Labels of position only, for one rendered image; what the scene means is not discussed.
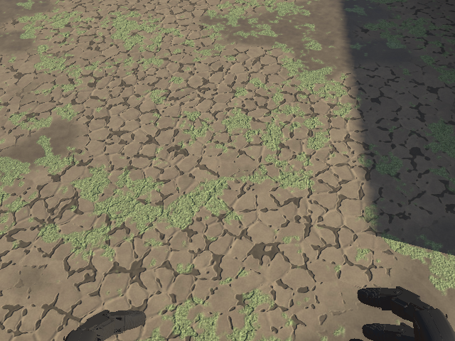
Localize robot left hand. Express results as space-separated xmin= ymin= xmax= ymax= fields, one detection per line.
xmin=63 ymin=310 xmax=145 ymax=341

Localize robot right hand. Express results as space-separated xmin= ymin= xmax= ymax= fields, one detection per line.
xmin=349 ymin=286 xmax=455 ymax=341

